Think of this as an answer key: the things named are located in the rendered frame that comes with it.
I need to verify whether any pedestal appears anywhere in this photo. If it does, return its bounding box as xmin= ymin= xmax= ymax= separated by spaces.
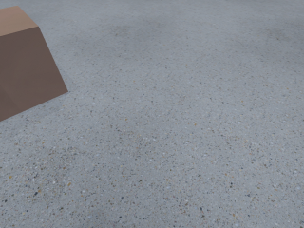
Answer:
xmin=0 ymin=6 xmax=68 ymax=122

